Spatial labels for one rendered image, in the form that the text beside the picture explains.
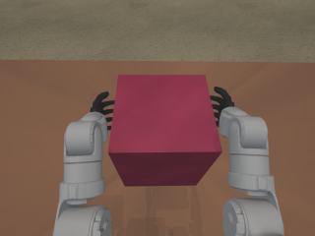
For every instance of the right robot forearm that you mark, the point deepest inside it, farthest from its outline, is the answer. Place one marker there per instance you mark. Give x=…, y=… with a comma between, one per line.
x=248, y=147

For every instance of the left robot upper arm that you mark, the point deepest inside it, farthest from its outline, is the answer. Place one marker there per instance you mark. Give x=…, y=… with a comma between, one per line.
x=84, y=221

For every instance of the right robot hand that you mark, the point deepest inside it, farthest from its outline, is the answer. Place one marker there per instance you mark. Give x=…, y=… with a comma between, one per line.
x=224, y=102

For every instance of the carton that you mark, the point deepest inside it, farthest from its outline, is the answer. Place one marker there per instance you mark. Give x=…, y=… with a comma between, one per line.
x=163, y=130

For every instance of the right robot upper arm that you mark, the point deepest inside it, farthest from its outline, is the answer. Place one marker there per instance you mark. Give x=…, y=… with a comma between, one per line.
x=251, y=217

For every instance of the left robot forearm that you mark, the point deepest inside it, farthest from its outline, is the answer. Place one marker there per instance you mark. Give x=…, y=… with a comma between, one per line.
x=82, y=157

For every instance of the left robot hand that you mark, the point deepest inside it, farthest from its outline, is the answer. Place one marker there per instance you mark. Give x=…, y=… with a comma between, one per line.
x=98, y=106

